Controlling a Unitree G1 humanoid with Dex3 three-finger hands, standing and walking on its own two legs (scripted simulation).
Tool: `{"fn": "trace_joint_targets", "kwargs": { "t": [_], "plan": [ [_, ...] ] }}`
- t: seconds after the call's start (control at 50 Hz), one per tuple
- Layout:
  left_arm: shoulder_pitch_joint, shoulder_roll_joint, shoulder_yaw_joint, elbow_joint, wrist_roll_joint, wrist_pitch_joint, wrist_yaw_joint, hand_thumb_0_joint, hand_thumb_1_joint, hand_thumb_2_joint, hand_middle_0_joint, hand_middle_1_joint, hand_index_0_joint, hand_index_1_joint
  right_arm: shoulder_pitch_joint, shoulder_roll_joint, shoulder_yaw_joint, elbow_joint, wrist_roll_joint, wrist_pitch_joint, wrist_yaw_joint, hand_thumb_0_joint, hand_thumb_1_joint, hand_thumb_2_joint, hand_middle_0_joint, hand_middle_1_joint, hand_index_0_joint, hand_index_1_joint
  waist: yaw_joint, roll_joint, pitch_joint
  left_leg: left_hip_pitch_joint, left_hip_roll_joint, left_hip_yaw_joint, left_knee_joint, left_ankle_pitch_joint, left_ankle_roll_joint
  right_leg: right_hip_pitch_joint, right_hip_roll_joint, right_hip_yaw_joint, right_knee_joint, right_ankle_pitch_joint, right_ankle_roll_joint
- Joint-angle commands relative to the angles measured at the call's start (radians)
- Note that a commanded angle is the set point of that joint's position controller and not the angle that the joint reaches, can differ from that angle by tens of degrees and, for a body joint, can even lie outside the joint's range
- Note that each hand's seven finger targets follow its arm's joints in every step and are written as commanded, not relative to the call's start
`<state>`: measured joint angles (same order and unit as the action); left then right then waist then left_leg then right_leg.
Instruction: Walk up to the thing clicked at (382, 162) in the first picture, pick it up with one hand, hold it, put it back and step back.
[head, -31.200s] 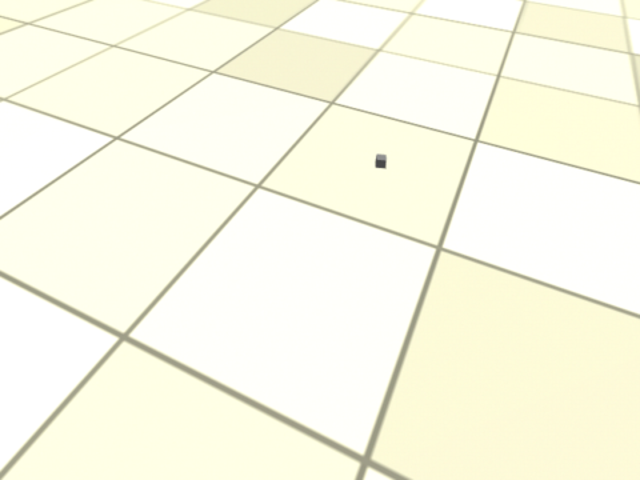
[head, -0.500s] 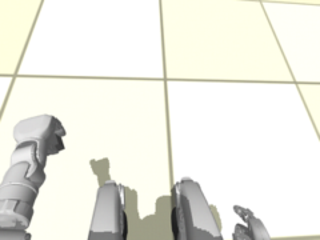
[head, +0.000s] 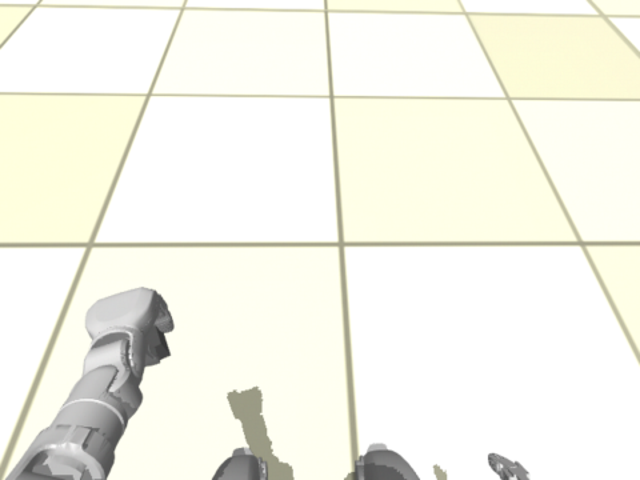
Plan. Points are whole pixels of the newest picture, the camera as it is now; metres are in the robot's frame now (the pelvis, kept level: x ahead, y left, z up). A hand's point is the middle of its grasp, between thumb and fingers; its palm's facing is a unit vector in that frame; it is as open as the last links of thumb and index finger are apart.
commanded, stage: lift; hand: left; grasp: from above
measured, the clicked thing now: (145, 342) +0.35 +0.25 -0.12
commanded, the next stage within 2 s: hold in 0.22 s
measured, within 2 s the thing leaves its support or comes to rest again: neither
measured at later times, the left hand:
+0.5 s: hand (135, 304) +0.36 +0.23 -0.01, palm faces -0.40 -0.14 -0.90, open 5.9 cm
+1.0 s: hand (131, 299) +0.35 +0.22 +0.03, palm faces -0.41 -0.14 -0.90, open 5.9 cm
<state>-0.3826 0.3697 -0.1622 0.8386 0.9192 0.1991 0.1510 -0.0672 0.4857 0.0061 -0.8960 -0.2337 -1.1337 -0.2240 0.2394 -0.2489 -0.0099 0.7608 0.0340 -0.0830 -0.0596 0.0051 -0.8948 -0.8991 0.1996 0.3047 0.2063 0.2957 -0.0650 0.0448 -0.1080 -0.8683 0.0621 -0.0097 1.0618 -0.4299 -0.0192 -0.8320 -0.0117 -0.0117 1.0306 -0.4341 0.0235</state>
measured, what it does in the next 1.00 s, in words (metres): rises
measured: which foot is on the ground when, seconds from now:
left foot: down 0.00-1.00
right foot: down 0.00-1.00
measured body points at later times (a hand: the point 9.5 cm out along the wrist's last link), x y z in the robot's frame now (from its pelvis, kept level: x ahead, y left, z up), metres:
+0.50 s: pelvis +0.04 +0.00 +0.05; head +0.07 -0.01 +0.50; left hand +0.38 +0.23 +0.04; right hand +0.14 -0.26 -0.07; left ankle +0.05 +0.13 -0.66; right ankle +0.04 -0.14 -0.66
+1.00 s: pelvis +0.04 +0.00 +0.06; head +0.05 -0.03 +0.51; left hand +0.37 +0.22 +0.08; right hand +0.17 -0.26 -0.06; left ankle +0.05 +0.13 -0.66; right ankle +0.04 -0.14 -0.66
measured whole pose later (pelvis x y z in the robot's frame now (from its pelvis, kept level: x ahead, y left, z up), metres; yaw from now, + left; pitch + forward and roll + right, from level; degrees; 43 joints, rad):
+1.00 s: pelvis +0.04 +0.00 +0.06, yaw -1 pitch +4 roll +0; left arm -0.31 0.33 -0.23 0.67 0.92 0.28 0.00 -0.07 0.49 0.00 -0.89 -0.23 -1.14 -0.22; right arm 0.23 -0.26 -0.01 0.70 0.04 -0.03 -0.02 0.01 -0.89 -0.89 0.20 0.30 0.20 0.29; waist -0.01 0.06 -0.05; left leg -0.38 0.04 0.04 0.60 -0.29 -0.02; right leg -0.37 -0.03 0.02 0.61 -0.31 0.02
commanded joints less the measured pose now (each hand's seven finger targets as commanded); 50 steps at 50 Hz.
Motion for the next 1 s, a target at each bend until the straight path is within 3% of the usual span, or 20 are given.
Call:
{"fn": "trace_joint_targets", "kwargs": {
  "t": [0.0, 0.14, 0.24, 0.28, 0.32, 0.38, 0.42, 0.5, 0.54, 0.58, 0.64, 0.72, 0.76, 0.82, 0.98],
  "plan": [
    [-0.307, 0.206, 0.06, -0.15, -0.003, 0.021, 0.043, 0.0, 0.846, 0.156, -1.14, -0.286, -1.189, -0.234, 0.023, -0.133, -0.053, -0.083, 0.002, -0.04, -0.008, 0.0, -0.886, -0.893, 0.201, 0.3, 0.2, 0.3, 0.003, -0.009, -0.307, 0.284, -0.062, 0.005, -0.223, 0.169, 0.025, 0.248, 0.043, 0.022, -0.252, 0.178, -0.023],
    [-0.297, 0.17, 0.038, -0.152, -0.012, 0.041, 0.034, 0.0, 0.824, 0.117, -1.127, -0.253, -1.176, -0.202, 0.019, -0.134, -0.058, -0.086, 0.006, -0.036, -0.001, 0.0, -0.884, -0.891, 0.201, 0.3, 0.2, 0.3, 0.007, -0.004, -0.283, 0.394, -0.064, 0.011, -0.314, 0.242, 0.019, 0.326, 0.042, 0.021, -0.321, 0.247, -0.023],
    [-0.319, 0.164, 0.028, -0.168, -0.007, 0.04, 0.033, 0.0, 0.805, 0.118, -1.119, -0.239, -1.165, -0.191, 0.01, -0.133, -0.056, -0.089, 0.008, -0.035, 0.004, 0.0, -0.883, -0.891, 0.201, 0.3, 0.2, 0.3, 0.005, -0.031, -0.263, 0.429, -0.07, 0.021, -0.362, 0.242, 0.022, 0.373, 0.04, 0.025, -0.375, 0.25, -0.017],
    [-0.317, 0.179, 0.038, -0.189, -0.003, 0.043, 0.029, 0.0, 0.818, 0.137, -1.13, -0.244, -1.175, -0.197, 0.003, -0.137, -0.06, -0.093, 0.008, -0.033, 0.006, 0.0, -0.883, -0.892, 0.201, 0.3, 0.2, 0.3, 0.02, 0.006, -0.279, 0.461, -0.071, 0.029, -0.376, 0.273, 0.017, 0.395, 0.04, 0.027, -0.384, 0.275, -0.019],
    [-0.315, 0.152, 0.019, -0.173, -0.002, 0.051, 0.022, 0.0, 0.829, 0.131, -1.137, -0.254, -1.185, -0.204, 0.003, -0.134, -0.057, -0.088, 0.009, -0.031, 0.009, 0.0, -0.885, -0.891, 0.201, 0.3, 0.2, 0.3, 0.009, -0.027, -0.26, 0.477, -0.068, 0.025, -0.39, 0.305, 0.019, 0.409, 0.043, 0.021, -0.392, 0.306, -0.018],
    [-0.323, 0.174, 0.028, -0.182, 0.004, 0.056, 0.008, 0.0, 0.811, 0.13, -1.113, -0.267, -1.164, -0.214, 0.0, -0.139, -0.061, -0.091, 0.01, -0.027, 0.012, 0.0, -0.885, -0.891, 0.201, 0.3, 0.2, 0.3, 0.023, -0.007, -0.272, 0.504, -0.069, 0.03, -0.406, 0.342, 0.016, 0.437, 0.044, 0.02, -0.403, 0.337, -0.021],
    [-0.309, 0.146, 0.007, -0.174, 0.007, 0.061, -0.004, 0.0, 0.809, 0.135, -1.12, -0.256, -1.167, -0.207, -0.006, -0.139, -0.058, -0.099, 0.012, -0.024, 0.016, 0.0, -0.886, -0.892, 0.2, 0.3, 0.2, 0.3, 0.016, -0.027, -0.245, 0.519, -0.069, 0.03, -0.422, 0.338, 0.018, 0.437, 0.044, 0.018, -0.415, 0.333, -0.021],
    [-0.296, 0.164, 0.021, -0.203, 0.004, 0.058, -0.026, 0.0, 0.792, 0.123, -1.099, -0.268, -1.149, -0.215, -0.006, -0.143, -0.063, -0.108, 0.012, -0.023, 0.021, 0.0, -0.884, -0.891, 0.2, 0.3, 0.2, 0.3, 0.031, -0.013, -0.258, 0.556, -0.064, 0.03, -0.44, 0.399, 0.013, 0.469, 0.05, 0.01, -0.415, 0.372, -0.026],
    [-0.311, 0.142, 0.001, -0.222, 0.008, 0.059, -0.035, 0.0, 0.8, 0.143, -1.109, -0.271, -1.156, -0.222, -0.011, -0.14, -0.06, -0.117, 0.012, -0.021, 0.024, 0.0, -0.885, -0.891, 0.2, 0.3, 0.2, 0.3, 0.023, -0.008, -0.247, 0.564, -0.066, 0.034, -0.443, 0.418, 0.015, 0.473, 0.048, 0.013, -0.422, 0.395, -0.026],
    [-0.302, 0.156, 0.013, -0.237, 0.008, 0.062, -0.042, 0.0, 0.809, 0.141, -1.107, -0.277, -1.158, -0.224, -0.012, -0.142, -0.062, -0.123, 0.013, -0.018, 0.026, 0.0, -0.884, -0.891, 0.2, 0.3, 0.2, 0.3, 0.038, -0.016, -0.258, 0.575, -0.064, 0.034, -0.45, 0.445, 0.014, 0.501, 0.049, 0.012, -0.423, 0.418, -0.025],
    [-0.3, 0.152, 0.007, -0.251, 0.016, 0.067, -0.055, 0.0, 0.818, 0.181, -1.117, -0.288, -1.164, -0.24, -0.02, -0.141, -0.061, -0.134, 0.013, -0.011, 0.03, 0.0, -0.883, -0.891, 0.2, 0.3, 0.2, 0.3, 0.042, -0.028, -0.246, 0.581, -0.07, 0.039, -0.457, 0.443, 0.019, 0.517, 0.045, 0.017, -0.44, 0.434, -0.019],
    [-0.297, 0.163, 0.011, -0.277, 0.017, 0.074, -0.075, 0.0, 0.853, 0.162, -1.129, -0.285, -1.18, -0.231, -0.037, -0.142, -0.058, -0.152, 0.013, -0.005, 0.032, 0.0, -0.879, -0.889, 0.2, 0.3, 0.2, 0.3, 0.049, -0.003, -0.213, 0.598, -0.063, 0.038, -0.496, 0.401, 0.014, 0.515, 0.049, 0.009, -0.463, 0.372, -0.027],
    [-0.289, 0.144, -0.004, -0.284, 0.015, 0.076, -0.085, 0.0, 0.849, 0.147, -1.123, -0.284, -1.176, -0.228, -0.038, -0.139, -0.055, -0.157, 0.013, -0.004, 0.033, 0.0, -0.879, -0.889, 0.2, 0.3, 0.2, 0.3, 0.038, -0.032, -0.207, 0.603, -0.062, 0.034, -0.504, 0.404, 0.019, 0.52, 0.048, 0.009, -0.47, 0.378, -0.025],
    [-0.278, 0.155, 0.002, -0.31, 0.016, 0.076, -0.102, 0.0, 0.86, 0.184, -1.13, -0.305, -1.181, -0.252, -0.059, -0.136, -0.053, -0.175, 0.015, 0.0, 0.032, 0.0, -0.882, -0.891, 0.2, 0.3, 0.2, 0.3, 0.052, -0.035, -0.197, 0.607, -0.068, 0.039, -0.514, 0.373, 0.023, 0.532, 0.042, 0.015, -0.492, 0.357, -0.02],
    [-0.255, 0.157, 0.002, -0.362, 0.021, 0.081, -0.123, 0.0, 0.894, 0.185, -1.15, -0.316, -1.203, -0.259, -0.074, -0.131, -0.045, -0.189, 0.015, 0.01, 0.03, 0.0, -0.882, -0.891, 0.2, 0.3, 0.2, 0.3, 0.053, -0.036, -0.186, 0.638, -0.068, 0.045, -0.54, 0.378, 0.026, 0.544, 0.041, 0.018, -0.513, 0.363, -0.017]
  ]
}}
